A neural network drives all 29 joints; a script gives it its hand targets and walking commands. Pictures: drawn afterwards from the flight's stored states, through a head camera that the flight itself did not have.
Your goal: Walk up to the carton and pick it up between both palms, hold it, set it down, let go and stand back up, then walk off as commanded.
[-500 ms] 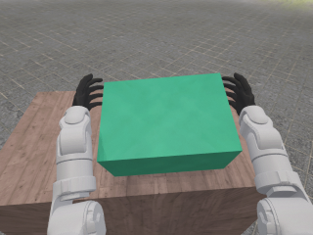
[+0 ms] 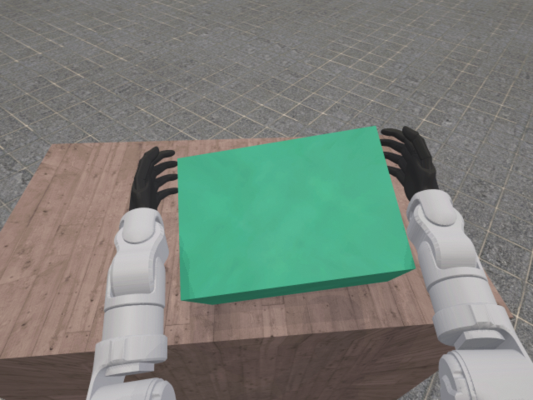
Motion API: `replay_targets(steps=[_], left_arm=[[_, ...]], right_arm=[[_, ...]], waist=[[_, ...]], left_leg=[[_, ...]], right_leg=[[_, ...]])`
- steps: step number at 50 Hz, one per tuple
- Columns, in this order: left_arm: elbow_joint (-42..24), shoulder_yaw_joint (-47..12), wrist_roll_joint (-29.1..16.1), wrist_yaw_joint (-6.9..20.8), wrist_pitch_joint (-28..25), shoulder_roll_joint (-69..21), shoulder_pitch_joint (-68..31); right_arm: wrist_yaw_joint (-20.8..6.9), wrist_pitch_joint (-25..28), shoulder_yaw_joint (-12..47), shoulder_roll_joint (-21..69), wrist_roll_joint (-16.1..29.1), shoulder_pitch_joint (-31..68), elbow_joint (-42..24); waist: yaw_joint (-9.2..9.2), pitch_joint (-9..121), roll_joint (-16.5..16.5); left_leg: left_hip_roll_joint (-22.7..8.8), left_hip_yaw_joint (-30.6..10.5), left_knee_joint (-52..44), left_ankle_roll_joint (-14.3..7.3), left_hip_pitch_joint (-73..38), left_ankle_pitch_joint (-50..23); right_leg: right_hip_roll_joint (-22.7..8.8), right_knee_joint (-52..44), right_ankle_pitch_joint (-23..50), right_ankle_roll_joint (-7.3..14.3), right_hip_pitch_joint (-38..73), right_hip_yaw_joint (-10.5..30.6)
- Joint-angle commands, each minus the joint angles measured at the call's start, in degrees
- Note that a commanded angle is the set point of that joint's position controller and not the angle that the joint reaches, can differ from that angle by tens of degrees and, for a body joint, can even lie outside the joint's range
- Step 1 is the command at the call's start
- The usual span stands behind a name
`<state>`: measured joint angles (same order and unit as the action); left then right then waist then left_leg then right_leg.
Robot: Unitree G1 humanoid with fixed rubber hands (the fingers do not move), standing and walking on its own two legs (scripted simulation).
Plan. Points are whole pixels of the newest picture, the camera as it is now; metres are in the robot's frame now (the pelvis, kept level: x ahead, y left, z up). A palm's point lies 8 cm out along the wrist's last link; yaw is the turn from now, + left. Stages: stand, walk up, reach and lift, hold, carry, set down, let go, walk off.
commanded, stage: set down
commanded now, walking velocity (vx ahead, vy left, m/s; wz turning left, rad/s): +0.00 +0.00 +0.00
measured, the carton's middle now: (287, 222) +0.36 -0.01 +0.07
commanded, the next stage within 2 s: none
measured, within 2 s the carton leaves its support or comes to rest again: neither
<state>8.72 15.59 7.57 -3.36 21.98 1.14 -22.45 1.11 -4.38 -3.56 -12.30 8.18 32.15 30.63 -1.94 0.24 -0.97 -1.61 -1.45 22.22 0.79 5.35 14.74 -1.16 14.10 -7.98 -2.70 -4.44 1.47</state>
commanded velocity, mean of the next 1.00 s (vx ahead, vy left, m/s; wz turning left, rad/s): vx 0.00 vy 0.00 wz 0.00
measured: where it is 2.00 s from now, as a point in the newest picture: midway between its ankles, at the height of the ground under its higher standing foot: outside the picture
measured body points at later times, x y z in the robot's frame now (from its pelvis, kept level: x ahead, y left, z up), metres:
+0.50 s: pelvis -0.02 +0.00 +0.00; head -0.03 +0.02 +0.45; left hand +0.36 +0.18 +0.12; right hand +0.36 -0.21 +0.13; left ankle -0.03 +0.12 -0.75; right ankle +0.00 -0.16 -0.75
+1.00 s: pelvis +0.00 +0.00 +0.00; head +0.02 +0.01 +0.45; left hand +0.39 +0.18 +0.09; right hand +0.39 -0.21 +0.09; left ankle -0.03 +0.12 -0.75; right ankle +0.00 -0.16 -0.75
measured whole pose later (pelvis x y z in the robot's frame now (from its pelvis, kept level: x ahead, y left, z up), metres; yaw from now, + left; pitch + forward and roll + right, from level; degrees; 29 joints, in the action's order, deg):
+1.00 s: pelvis +0.00 +0.00 +0.00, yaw +0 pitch +1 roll -1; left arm 29.2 16.3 6.0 -3.0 5.3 1.5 -28.7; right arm 1.4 2.3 -6.6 -11.3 6.6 31.0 41.9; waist -1.7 -1.2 -0.8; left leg -1.6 -1.4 21.4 0.8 7.3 14.6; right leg -1.2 15.1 -8.5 -2.7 -7.2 1.4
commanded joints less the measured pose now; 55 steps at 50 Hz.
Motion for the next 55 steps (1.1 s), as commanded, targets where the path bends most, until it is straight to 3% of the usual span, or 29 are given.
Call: replay_targets(steps=[1, 3, 5, 6, 7, 8, 11, 12, 15, 16, 17, 19, 22, 25, 26, 28, 32, 33, 34, 37, 39, 43, 45, 46, 53, 54, 55], left_arm=[[-6.74, -23.92, -2.53, 13.07, -3.05, -19.41, -25.38], [-5.58, -22.99, -2.96, 13.94, -3.76, -19.44, -27.16], [-4.83, -22.58, -3.52, 13.91, -4.72, -19.9, -29.63], [-4.13, -22.42, -4.09, 13.61, -5.3, -19.48, -30.73], [-0.53, -21.39, -3.91, 13.71, -5.44, -19.12, -31.43], [1.06, -20.78, -3.06, 13.61, -5.88, -19.55, -30.29], [6.39, -17.12, -1.43, 13.44, -6.57, -18.44, -32.39], [7.25, -17.35, -1.23, 13.56, -7.02, -19.02, -35.18], [7.96, -18.65, -2.47, 12.31, -9.91, -20.4, -40.73], [5.77, -22.11, -4.48, 11.31, -11.53, -22.52, -44.25], [6.13, -22.15, -4.51, 10.62, -12.49, -22.82, -44.51], [6.08, -24.71, -6.33, 9.18, -14.89, -23.77, -46.76], [14.77, -20.04, -3.54, 9.16, -14.6, -20.63, -41.24], [21.93, -14.15, -0.56, 11.1, -12.6, -18.71, -35.4], [23.3, -12.11, 0.21, 11.7, -11.91, -18.03, -35.06], [22.9, -11.28, 1.24, 12.46, -11.69, -19.58, -32.75], [14.14, -19.84, -3.58, 11.18, -16.27, -24.01, -36.46], [13.79, -19.84, -3.54, 10.62, -17.32, -23.88, -35.14], [11.83, -21.96, -4.08, 10.04, -18.27, -24.88, -34.53], [10.35, -24.53, -4.72, 8.81, -20.4, -25.05, -32.84], [11.29, -25.65, -4.26, 8.66, -20.22, -25.6, -30.07], [12.19, -25.21, -3.28, 9.43, -19.32, -25.97, -28.0], [14.21, -23.08, -2.26, 10.13, -18.46, -25.19, -27.14], [13.22, -23.93, -2.74, 10.26, -18.23, -26.05, -28.33], [17.31, -19.95, -1.81, 11.29, -18.35, -24.44, -30.22], [17.79, -20.09, -1.54, 11.57, -18.45, -24.03, -30.82], [17.44, -19.06, -1.56, 11.64, -18.7, -24.17, -31.16]], right_arm=[[-7.12, 0.98, 17.62, 25.13, 1.26, 22.7, -13.42], [-7.06, 1.28, 17.89, 25.72, 0.28, 25.1, -16.22], [-7.62, 1.41, 16.12, 26.04, -0.48, 26.03, -12.89], [-8.15, 1.7, 16.08, 25.77, -0.7, 27.37, -12.91], [-8.42, 1.78, 15.13, 25.99, -1.72, 28.03, -11.44], [-8.95, 2.01, 13.57, 25.38, -2.43, 27.2, -8.91], [-10.14, 1.93, 11.33, 25.97, -4.3, 27.38, -3.17], [-10.45, 2.55, 9.69, 25.76, -5.32, 29.14, -2.69], [-11.85, 4.72, 8.26, 26.77, -6.41, 31.55, -2.21], [-12.27, 6.53, 8.14, 27.2, -6.7, 33.93, -4.54], [-12.6, 7.2, 8.85, 27.74, -6.43, 34.32, -4.03], [-12.98, 9.09, 9.88, 28.14, -6.2, 35.7, -4.89], [-12.65, 8.13, 8.79, 27.06, -7.07, 32.73, -1.01], [-12.24, 6.19, 5.55, 25.66, -8.76, 28.56, 2.92], [-12.18, 5.64, 5.69, 25.94, -8.61, 28.15, 3.06], [-11.93, 6.04, 7.33, 25.99, -7.42, 28.42, 0.14], [-11.0, 10.71, 11.81, 28.27, -5.4, 34.28, -10.02], [-10.97, 11.11, 13.85, 29.32, -4.53, 34.4, -10.02], [-10.34, 11.92, 14.59, 29.44, -4.66, 32.72, -10.69], [-9.55, 12.62, 17.33, 30.25, -3.99, 30.38, -10.38], [-9.3, 12.51, 16.92, 29.56, -4.29, 27.29, -7.69], [-8.96, 11.32, 16.31, 29.86, -4.21, 23.36, -3.6], [-9.08, 10.28, 16.07, 29.07, -4.47, 23.45, -3.11], [-9.2, 10.21, 15.3, 28.88, -4.17, 24.6, -3.67], [-10.14, 9.52, 11.97, 28.16, -6.39, 25.74, -1.45], [-10.35, 9.65, 11.16, 27.99, -6.89, 25.65, -1.51], [-10.46, 9.51, 11.37, 28.53, -7.12, 25.27, -0.74]], waist=[[-1.67, 22.92, 0.9], [-0.88, 23.22, -1.11], [-1.27, 22.64, -0.84], [-0.27, 23.31, -1.38], [-0.34, 21.04, -1.56], [-0.5, 19.43, -0.48], [1.64, 14.83, -0.65], [0.77, 13.78, 0.39], [1.76, 16.66, 1.08], [0.97, 19.21, 2.41], [2.06, 18.91, 1.61], [2.34, 22.96, 1.9], [2.89, 17.34, 0.87], [2.33, 12.37, -0.96], [3.12, 11.28, -0.99], [4.49, 12.1, -0.95], [3.39, 27.01, -0.28], [4.91, 28.22, -0.22], [3.93, 31.9, 0.21], [4.16, 35.38, 1.53], [3.22, 33.65, 3.25], [2.18, 29.64, 3.37], [3.52, 26.58, 1.96], [2.15, 26.84, 2.88], [3.43, 24.58, 0.62], [2.83, 25.02, 0.75], [3.65, 23.88, 0.17]], left_leg=[[4.96, 2.41, -2.42, 4.37, -6.42, -36.88], [5.03, 2.57, -3.02, 3.71, -4.02, -33.64], [5.06, 2.99, -4.16, 3.75, -2.39, -31.22], [4.98, 3.0, -4.67, 3.61, -2.19, -30.3], [4.9, 3.1, -5.03, 3.33, -1.56, -27.2], [4.63, 3.04, -5.83, 3.27, -1.25, -24.44], [4.53, 4.13, -8.29, 2.66, 1.42, -16.52], [4.41, 4.09, -9.04, 2.68, 2.61, -13.21], [3.68, 4.57, -9.85, 2.85, 2.93, -8.47], [3.46, 3.98, -9.13, 3.52, 2.53, -9.6], [3.23, 4.1, -8.94, 3.48, 2.94, -10.09], [3.17, 4.18, -8.01, 3.55, 2.33, -11.97], [3.75, 5.04, -9.17, 2.1, 4.58, -8.71], [3.89, 5.32, -10.61, 0.85, 4.96, -4.99], [4.25, 5.8, -11.05, 0.35, 6.1, -4.59], [4.46, 5.81, -10.42, 0.61, 5.59, -9.59], [4.46, 4.61, -5.08, 2.61, 1.14, -25.16], [4.38, 4.63, -4.29, 2.57, 1.0, -28.6], [4.52, 4.28, -2.9, 3.2, -0.28, -32.8], [4.3, 3.8, -0.44, 4.17, -1.94, -40.28], [3.78, 3.47, -0.29, 4.72, -2.95, -42.42], [3.43, 3.15, -0.18, 5.05, -4.95, -43.96], [3.46, 3.75, -1.07, 4.48, -3.62, -41.81], [3.49, 3.57, -1.4, 4.74, -3.36, -40.95], [3.07, 4.26, -3.05, 3.86, -1.47, -33.77], [3.07, 4.36, -3.25, 3.76, -1.58, -32.54], [3.09, 4.62, -3.72, 3.53, -0.94, -31.46]], right_leg=[[3.97, 2.44, 27.61, 1.97, 14.95, -5.19], [3.76, 2.73, 26.64, 1.7, 16.63, -4.79], [3.42, 2.34, 23.91, 1.69, 15.5, -4.97], [3.6, 2.4, 22.01, 1.78, 14.87, -5.24], [3.36, 1.88, 18.92, 1.63, 13.17, -5.46], [3.37, 1.2, 14.72, 2.2, 11.32, -5.52], [3.0, 0.46, 6.9, 2.52, 8.88, -5.55], [2.74, 0.38, 3.98, 2.79, 8.18, -5.78], [2.77, 0.69, -0.61, 3.44, 6.12, -6.05], [2.83, 1.41, 0.42, 3.56, 5.58, -6.58], [3.04, 1.49, 0.42, 3.72, 5.26, -6.35], [3.44, 1.96, 2.3, 3.81, 4.83, -6.66], [2.87, 1.08, 0.93, 3.15, 5.08, -5.8], [2.35, 0.2, -1.51, 2.9, 5.39, -5.51], [2.06, 0.16, -1.6, 2.52, 6.08, -5.18], [2.27, 0.35, 2.58, 2.08, 7.93, -4.97], [3.47, 3.39, 17.71, 1.97, 10.36, -5.27], [3.52, 3.8, 20.66, 1.85, 10.93, -4.88], [3.76, 4.37, 25.51, 2.23, 11.7, -4.9], [4.2, 5.63, 33.06, 2.22, 12.83, -4.41], [4.5, 5.44, 32.77, 2.35, 11.63, -5.19], [4.56, 4.51, 32.31, 2.4, 9.58, -5.48], [4.41, 4.31, 31.41, 2.15, 9.37, -5.23], [4.39, 3.96, 29.68, 2.35, 9.28, -5.48], [4.1, 3.13, 22.63, 2.47, 7.28, -5.46], [4.02, 3.06, 22.0, 2.41, 7.05, -5.34], [3.69, 2.93, 20.68, 2.13, 7.08, -5.04]])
